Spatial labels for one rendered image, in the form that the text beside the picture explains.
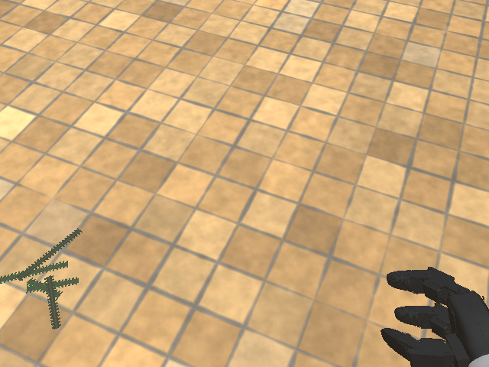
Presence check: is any robot right hand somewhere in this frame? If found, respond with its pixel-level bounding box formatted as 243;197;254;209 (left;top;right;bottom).
381;267;489;367

